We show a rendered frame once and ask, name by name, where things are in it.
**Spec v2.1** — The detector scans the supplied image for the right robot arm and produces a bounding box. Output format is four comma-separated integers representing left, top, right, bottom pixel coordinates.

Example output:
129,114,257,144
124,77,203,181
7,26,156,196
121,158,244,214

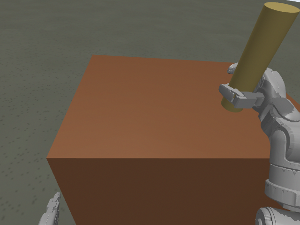
255,97,300,225

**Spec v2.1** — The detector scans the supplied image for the left robot hand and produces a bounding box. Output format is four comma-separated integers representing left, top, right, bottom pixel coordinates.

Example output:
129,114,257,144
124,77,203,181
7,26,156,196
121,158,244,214
38,192,61,225

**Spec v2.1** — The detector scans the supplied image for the can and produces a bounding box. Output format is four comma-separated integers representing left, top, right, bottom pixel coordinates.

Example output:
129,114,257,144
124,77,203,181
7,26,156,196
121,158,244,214
221,2,300,113

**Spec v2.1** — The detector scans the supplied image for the right robot hand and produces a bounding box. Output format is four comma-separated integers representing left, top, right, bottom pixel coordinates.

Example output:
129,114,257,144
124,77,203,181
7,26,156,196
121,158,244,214
219,62,286,113

